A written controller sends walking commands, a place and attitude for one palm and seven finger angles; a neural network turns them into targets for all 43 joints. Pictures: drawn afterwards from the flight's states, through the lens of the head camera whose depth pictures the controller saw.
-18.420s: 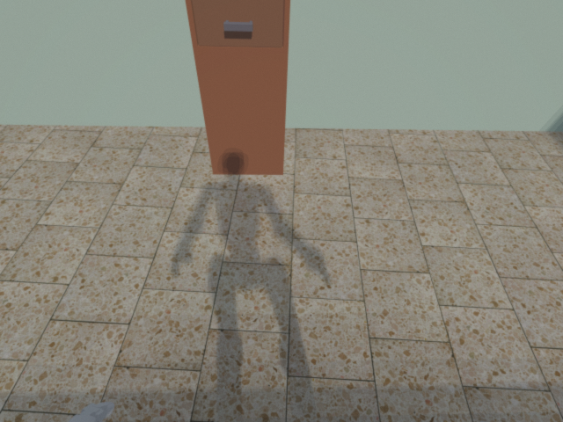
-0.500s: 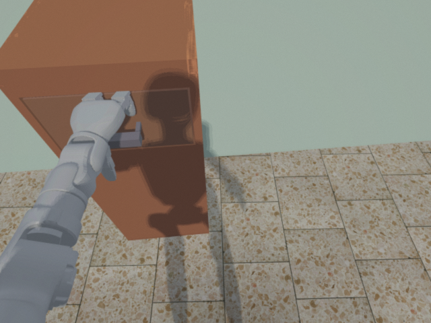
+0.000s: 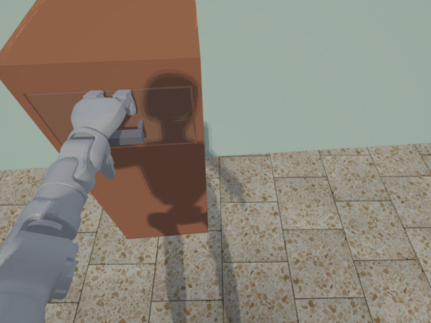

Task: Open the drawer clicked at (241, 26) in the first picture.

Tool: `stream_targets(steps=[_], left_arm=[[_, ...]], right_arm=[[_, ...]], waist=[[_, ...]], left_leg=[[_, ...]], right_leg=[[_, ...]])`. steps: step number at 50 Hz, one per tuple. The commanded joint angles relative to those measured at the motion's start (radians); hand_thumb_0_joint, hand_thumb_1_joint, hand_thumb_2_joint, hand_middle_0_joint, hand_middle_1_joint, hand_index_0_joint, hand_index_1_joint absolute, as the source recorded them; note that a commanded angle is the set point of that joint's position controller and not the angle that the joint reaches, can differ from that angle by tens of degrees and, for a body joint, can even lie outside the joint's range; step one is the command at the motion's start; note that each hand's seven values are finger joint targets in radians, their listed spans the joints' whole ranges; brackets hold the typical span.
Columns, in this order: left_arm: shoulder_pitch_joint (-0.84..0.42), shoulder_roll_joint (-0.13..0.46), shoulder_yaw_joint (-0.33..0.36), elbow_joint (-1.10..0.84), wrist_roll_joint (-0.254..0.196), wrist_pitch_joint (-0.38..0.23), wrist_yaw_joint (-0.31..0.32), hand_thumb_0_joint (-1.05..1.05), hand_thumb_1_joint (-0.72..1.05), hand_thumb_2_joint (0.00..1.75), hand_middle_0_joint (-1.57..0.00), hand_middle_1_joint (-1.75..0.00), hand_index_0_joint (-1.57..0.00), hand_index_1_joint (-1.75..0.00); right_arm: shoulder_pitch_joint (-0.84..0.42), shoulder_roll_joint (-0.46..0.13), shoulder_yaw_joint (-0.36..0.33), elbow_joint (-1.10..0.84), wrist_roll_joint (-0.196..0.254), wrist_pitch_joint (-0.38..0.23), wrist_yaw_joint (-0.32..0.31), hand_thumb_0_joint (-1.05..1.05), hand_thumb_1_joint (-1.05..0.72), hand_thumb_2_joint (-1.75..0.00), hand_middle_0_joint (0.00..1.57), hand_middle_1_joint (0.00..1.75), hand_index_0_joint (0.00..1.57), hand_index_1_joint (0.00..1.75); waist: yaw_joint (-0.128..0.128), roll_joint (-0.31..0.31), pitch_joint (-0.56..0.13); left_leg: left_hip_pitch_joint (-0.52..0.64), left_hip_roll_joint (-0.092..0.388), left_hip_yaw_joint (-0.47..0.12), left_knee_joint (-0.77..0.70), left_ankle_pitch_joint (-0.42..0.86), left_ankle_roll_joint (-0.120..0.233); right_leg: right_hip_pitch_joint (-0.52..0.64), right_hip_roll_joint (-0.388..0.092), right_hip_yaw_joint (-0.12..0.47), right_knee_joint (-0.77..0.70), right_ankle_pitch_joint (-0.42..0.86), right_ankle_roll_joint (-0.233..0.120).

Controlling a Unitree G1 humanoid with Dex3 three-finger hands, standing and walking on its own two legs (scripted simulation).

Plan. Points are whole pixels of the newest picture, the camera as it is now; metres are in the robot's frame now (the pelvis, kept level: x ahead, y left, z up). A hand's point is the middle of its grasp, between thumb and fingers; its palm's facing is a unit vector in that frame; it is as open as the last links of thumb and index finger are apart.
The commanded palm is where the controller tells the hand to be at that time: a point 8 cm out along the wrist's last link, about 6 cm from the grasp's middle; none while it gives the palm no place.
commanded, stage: move the hooked fingers above the handle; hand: left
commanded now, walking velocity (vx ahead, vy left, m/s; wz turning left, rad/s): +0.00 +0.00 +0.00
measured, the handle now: (120, 130) +0.52 +0.22 +0.02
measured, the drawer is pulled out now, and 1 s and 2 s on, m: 0.00 0.00 0.00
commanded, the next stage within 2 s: none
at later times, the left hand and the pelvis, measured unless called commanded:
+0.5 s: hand (113, 126) +0.47 +0.20 +0.08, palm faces -0.04 -0.01 -1.00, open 13.7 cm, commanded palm +0.46 +0.24 +0.13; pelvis -0.01 +0.00 +0.00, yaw -2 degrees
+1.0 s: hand (88, 138) +0.46 +0.26 +0.06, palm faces -0.08 +0.00 -1.00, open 13.7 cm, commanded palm +0.45 +0.24 +0.13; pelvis -0.01 +0.00 +0.00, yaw -2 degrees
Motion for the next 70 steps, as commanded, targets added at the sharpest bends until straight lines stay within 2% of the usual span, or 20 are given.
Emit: stream_targets(steps=[1, 3, 9, 11, 13, 19, 23, 31, 35, 36, 43, 45, 48, 49, 52, 56, 61, 64, 68, 70], left_arm=[[-0.536, 0.295, 0.138, -0.144, 0.021, 0.038, 0.123, 0.00, -0.50, 0.30, -0.30, -1.20, -0.30, -1.20], [-0.540, 0.333, 0.164, -0.107, 0.038, 0.082, 0.148, 0.00, -0.50, 0.30, -0.30, -1.20, -0.30, -1.20], [-0.579, 0.341, 0.145, -0.013, 0.051, 0.185, 0.141, 0.00, -0.50, 0.30, -0.30, -1.20, -0.30, -1.20], [-0.558, 0.368, 0.161, -0.017, 0.054, 0.194, 0.130, 0.00, -0.50, 0.30, -0.30, -1.20, -0.30, -1.20], [-0.538, 0.336, 0.127, 0.019, 0.054, 0.203, 0.111, 0.00, -0.50, 0.30, -0.30, -1.20, -0.30, -1.20], [-0.500, 0.376, 0.146, 0.055, 0.019, 0.155, 0.051, 0.00, -0.50, 0.30, -0.30, -1.20, -0.30, -1.20], [-0.486, 0.412, 0.156, 0.059, 0.031, 0.117, 0.044, 0.00, -0.50, 0.30, -0.30, -1.20, -0.30, -1.20], [-0.435, 0.448, 0.194, 0.044, 0.023, 0.085, 0.070, 0.00, -0.50, 0.30, -0.30, -1.20, -0.30, -1.20], [-0.470, 0.452, 0.187, 0.036, 0.020, 0.092, 0.084, 0.00, -0.50, 0.30, -0.30, -1.20, -0.30, -1.20], [-0.441, 0.481, 0.216, 0.031, 0.021, 0.093, 0.086, 0.00, -0.50, 0.30, -0.30, -1.20, -0.30, -1.20], [-0.416, 0.459, 0.211, -0.017, 0.023, 0.085, 0.084, 0.00, -0.50, 0.30, -0.30, -1.20, -0.30, -1.20], [-0.429, 0.424, 0.190, -0.054, 0.023, 0.063, 0.075, 0.00, -0.50, 0.30, -0.30, -1.20, -0.30, -1.20], [-0.468, 0.299, 0.101, -0.157, 0.010, 0.016, 0.055, 0.00, -0.50, 0.30, -0.30, -1.20, -0.30, -1.20], [-0.486, 0.271, 0.085, -0.186, 0.003, -0.003, 0.049, 0.00, -0.50, 0.30, -0.30, -1.20, -0.30, -1.20], [-0.499, 0.212, 0.050, -0.244, -0.014, -0.031, 0.047, 0.00, -0.50, 0.30, -0.30, -1.20, -0.30, -1.20], [-0.536, 0.215, 0.068, -0.231, -0.014, -0.020, 0.083, 0.00, -0.50, 0.30, -0.30, -1.20, -0.30, -1.20], [-0.468, 0.303, 0.171, -0.174, 0.018, 0.065, 0.134, 0.00, -0.50, 0.30, -0.30, -1.20, -0.30, -1.20], [-0.424, 0.303, 0.181, -0.187, 0.021, 0.114, 0.125, 0.00, -0.50, 0.30, -0.30, -1.20, -0.30, -1.20], [-0.391, 0.296, 0.165, -0.169, 0.020, 0.147, 0.097, 0.00, -0.50, 0.30, -0.30, -1.20, -0.30, -1.20], [-0.373, 0.287, 0.151, -0.171, 0.014, 0.142, 0.070, 0.00, -0.50, 0.30, -0.30, -1.20, -0.30, -1.20]], right_arm=[[0.080, -0.132, -0.037, -0.067, -0.012, -0.024, 0.006, 0.00, -0.90, -0.90, 0.20, 0.30, 0.20, 0.30], [0.072, -0.136, -0.032, -0.069, -0.015, -0.023, 0.011, 0.00, -0.90, -0.90, 0.20, 0.30, 0.20, 0.30], [0.068, -0.147, -0.025, -0.066, -0.012, -0.009, 0.006, 0.00, -0.90, -0.90, 0.20, 0.30, 0.20, 0.30], [0.061, -0.145, -0.023, -0.072, -0.010, -0.004, 0.000, 0.00, -0.90, -0.90, 0.20, 0.30, 0.20, 0.30], [0.049, -0.141, -0.017, -0.080, -0.003, 0.000, -0.008, 0.00, -0.90, -0.90, 0.20, 0.30, 0.20, 0.30], [0.048, -0.144, -0.005, -0.095, 0.007, -0.006, -0.033, 0.00, -0.90, -0.90, 0.20, 0.30, 0.20, 0.30], [0.055, -0.148, -0.002, -0.101, 0.010, -0.018, -0.042, 0.00, -0.90, -0.90, 0.20, 0.30, 0.20, 0.30], [0.075, -0.152, -0.012, -0.096, 0.009, -0.024, -0.038, 0.00, -0.90, -0.90, 0.20, 0.30, 0.20, 0.30], [0.078, -0.156, -0.016, -0.089, 0.010, -0.024, -0.035, 0.00, -0.90, -0.90, 0.20, 0.30, 0.20, 0.30], [0.075, -0.156, -0.016, -0.089, 0.009, -0.024, -0.035, 0.00, -0.90, -0.90, 0.20, 0.30, 0.20, 0.30], [0.070, -0.154, -0.021, -0.094, 0.006, -0.021, -0.031, 0.00, -0.90, -0.90, 0.20, 0.30, 0.20, 0.30], [0.077, -0.152, -0.030, -0.097, 0.004, -0.025, -0.031, 0.00, -0.90, -0.90, 0.20, 0.30, 0.20, 0.30], [0.090, -0.147, -0.044, -0.092, -0.001, -0.035, -0.023, 0.00, -0.90, -0.90, 0.20, 0.30, 0.20, 0.30], [0.093, -0.143, -0.050, -0.087, -0.003, -0.036, -0.021, 0.00, -0.90, -0.90, 0.20, 0.30, 0.20, 0.30], [0.102, -0.140, -0.058, -0.073, -0.007, -0.039, -0.019, 0.00, -0.90, -0.90, 0.20, 0.30, 0.20, 0.30], [0.104, -0.139, -0.053, -0.047, -0.013, -0.035, -0.003, 0.00, -0.90, -0.90, 0.20, 0.30, 0.20, 0.30], [0.083, -0.137, -0.042, -0.053, -0.023, -0.018, 0.024, 0.00, -0.90, -0.90, 0.20, 0.30, 0.20, 0.30], [0.062, -0.140, -0.042, -0.073, -0.024, -0.006, 0.033, 0.00, -0.90, -0.90, 0.20, 0.30, 0.20, 0.30], [0.035, -0.139, -0.038, -0.095, -0.013, 0.005, 0.025, 0.00, -0.90, -0.90, 0.20, 0.30, 0.20, 0.30], [0.026, -0.140, -0.037, -0.103, -0.011, 0.007, 0.016, 0.00, -0.90, -0.90, 0.20, 0.30, 0.20, 0.30]], waist=[[-0.015, 0.049, -0.344], [-0.002, 0.070, -0.354], [-0.023, -0.029, -0.360], [-0.007, -0.025, -0.391], [-0.015, -0.044, -0.331], [-0.019, -0.096, -0.274], [-0.016, -0.075, -0.245], [0.002, -0.043, -0.307], [-0.012, -0.051, -0.314], [0.008, -0.048, -0.338], [0.014, -0.022, -0.362], [0.001, 0.000, -0.382], [-0.028, 0.040, -0.394], [-0.044, 0.018, -0.393], [-0.053, 0.047, -0.387], [-0.046, 0.086, -0.339], [0.022, 0.100, -0.420], [0.031, 0.038, -0.442], [0.028, -0.044, -0.388], [0.023, -0.044, -0.376]], left_leg=[[0.201, -0.010, 0.021, -0.037, 0.339, 0.017], [0.179, -0.009, 0.028, -0.035, 0.356, 0.012], [0.141, -0.006, 0.039, -0.048, 0.331, 0.020], [0.145, -0.009, 0.050, -0.052, 0.328, 0.024], [0.118, -0.009, 0.053, -0.066, 0.274, 0.023], [0.076, -0.009, 0.057, -0.084, 0.191, 0.032], [0.045, -0.009, 0.061, -0.080, 0.133, 0.031], [0.021, -0.012, 0.071, -0.055, 0.163, 0.027], [0.014, -0.013, 0.074, -0.051, 0.165, 0.028], [0.015, -0.014, 0.076, -0.049, 0.178, 0.028], [0.050, -0.010, 0.075, -0.051, 0.230, 0.029], [0.090, -0.007, 0.072, -0.046, 0.258, 0.032], [0.187, -0.001, 0.055, -0.033, 0.313, 0.033], [0.216, 0.002, 0.046, -0.025, 0.338, 0.037], [0.292, 0.004, 0.022, -0.017, 0.369, 0.032], [0.310, 0.007, -0.002, -0.015, 0.418, 0.018], [0.295, 0.011, 0.000, -0.007, 0.582, -0.002], [0.287, 0.014, 0.013, -0.004, 0.637, 0.005], [0.228, 0.006, 0.033, -0.035, 0.516, 0.019], [0.234, 0.005, 0.036, -0.043, 0.497, 0.024]], right_leg=[[0.073, 0.023, -0.022, -0.034, 0.262, -0.032], [0.083, 0.023, -0.027, -0.021, 0.277, -0.035], [0.132, 0.018, -0.020, -0.043, 0.295, -0.021], [0.170, 0.014, -0.010, -0.046, 0.313, -0.018], [0.157, 0.010, -0.011, -0.062, 0.275, -0.015], [0.183, 0.001, 0.008, -0.094, 0.221, -0.007], [0.148, -0.001, 0.017, -0.095, 0.158, -0.004], [0.168, 0.000, 0.022, -0.069, 0.202, -0.005], [0.174, -0.001, 0.025, -0.073, 0.214, 0.000], [0.196, -0.002, 0.028, -0.066, 0.232, 0.000], [0.205, 0.003, 0.019, -0.059, 0.282, -0.006], [0.196, 0.005, 0.019, -0.061, 0.305, -0.006], [0.133, 0.015, 0.006, -0.061, 0.310, -0.011], [0.122, 0.017, 0.005, -0.067, 0.315, -0.012], [0.053, 0.024, -0.008, -0.063, 0.282, -0.015], [-0.005, 0.030, -0.031, -0.046, 0.264, -0.027], [0.066, 0.032, -0.046, 0.001, 0.354, -0.037], [0.132, 0.030, -0.038, -0.005, 0.416, -0.031], [0.188, 0.024, -0.032, -0.028, 0.414, -0.024], [0.195, 0.019, -0.025, -0.039, 0.410, -0.022]])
